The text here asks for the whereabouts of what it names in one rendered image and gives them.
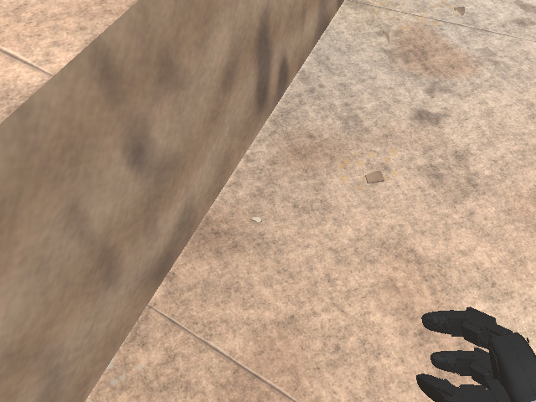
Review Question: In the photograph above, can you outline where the right robot hand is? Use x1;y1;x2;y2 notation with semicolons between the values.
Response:
416;307;536;402

